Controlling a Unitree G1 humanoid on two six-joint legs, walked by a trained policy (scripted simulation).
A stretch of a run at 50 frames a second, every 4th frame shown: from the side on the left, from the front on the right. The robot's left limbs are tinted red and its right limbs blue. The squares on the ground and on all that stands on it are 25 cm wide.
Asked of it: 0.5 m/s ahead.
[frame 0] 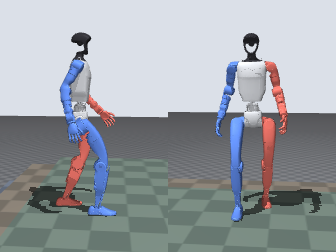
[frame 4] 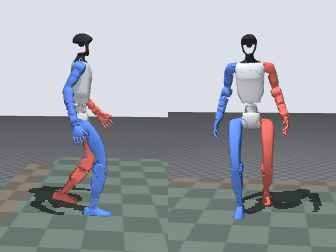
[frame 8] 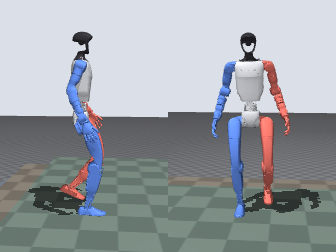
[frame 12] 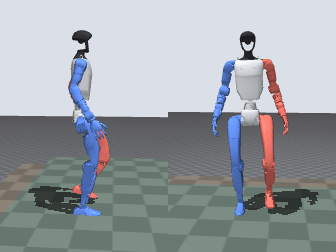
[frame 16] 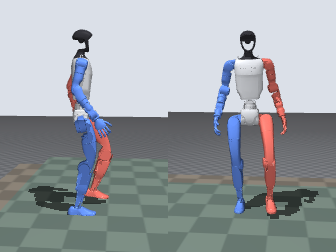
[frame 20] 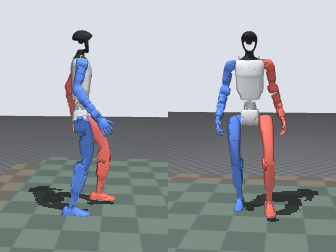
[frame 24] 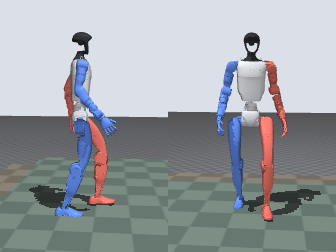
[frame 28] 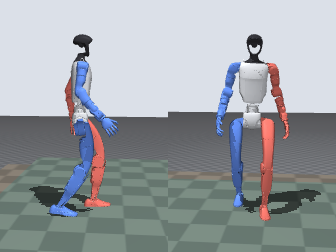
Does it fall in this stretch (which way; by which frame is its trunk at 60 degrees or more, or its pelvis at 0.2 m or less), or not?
no
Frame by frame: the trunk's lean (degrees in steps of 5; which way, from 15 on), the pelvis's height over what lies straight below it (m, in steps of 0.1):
0: 0, 0.8
4: 0, 0.8
8: 0, 0.8
12: 5, 0.8
16: 0, 0.8
20: 0, 0.8
24: 0, 0.8
28: 5, 0.8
